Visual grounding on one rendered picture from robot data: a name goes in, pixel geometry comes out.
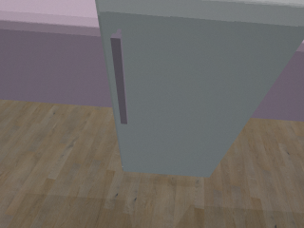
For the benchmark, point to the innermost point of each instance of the handle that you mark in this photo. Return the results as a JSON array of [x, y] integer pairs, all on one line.
[[117, 48]]

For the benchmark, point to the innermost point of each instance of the fridge door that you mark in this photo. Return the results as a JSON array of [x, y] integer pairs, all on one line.
[[195, 72]]

